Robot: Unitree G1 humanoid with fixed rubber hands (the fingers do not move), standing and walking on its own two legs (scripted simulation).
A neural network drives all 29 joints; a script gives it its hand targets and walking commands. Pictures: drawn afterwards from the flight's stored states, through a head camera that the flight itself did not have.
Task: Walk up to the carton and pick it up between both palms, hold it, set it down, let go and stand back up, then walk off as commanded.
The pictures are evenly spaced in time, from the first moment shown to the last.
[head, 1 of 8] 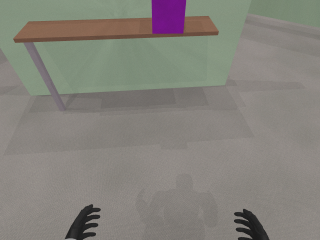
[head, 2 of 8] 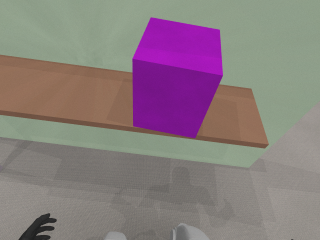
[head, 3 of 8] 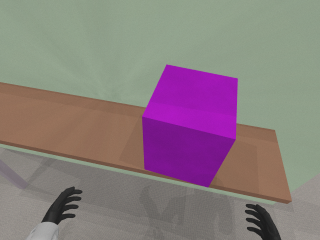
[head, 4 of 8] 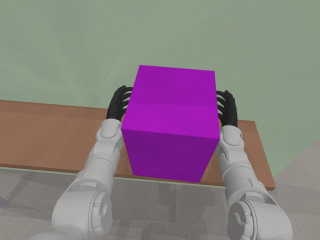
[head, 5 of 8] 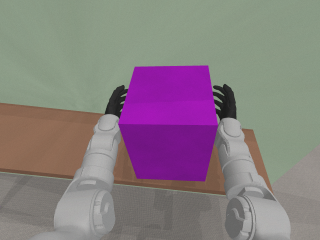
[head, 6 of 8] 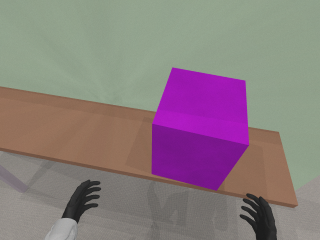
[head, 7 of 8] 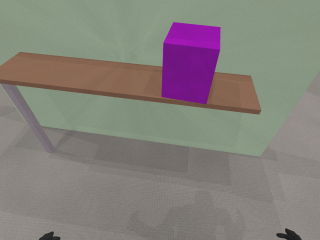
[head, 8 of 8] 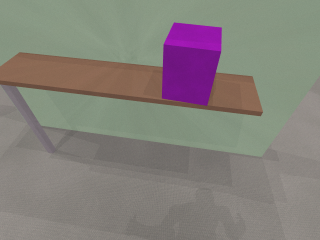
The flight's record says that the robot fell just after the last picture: no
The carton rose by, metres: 0.17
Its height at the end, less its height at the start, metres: +0.00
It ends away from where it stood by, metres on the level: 0.01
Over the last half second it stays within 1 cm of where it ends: yes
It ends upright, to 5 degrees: yes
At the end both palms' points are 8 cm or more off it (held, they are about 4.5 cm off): yes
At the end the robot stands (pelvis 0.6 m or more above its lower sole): yes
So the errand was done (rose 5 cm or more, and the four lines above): yes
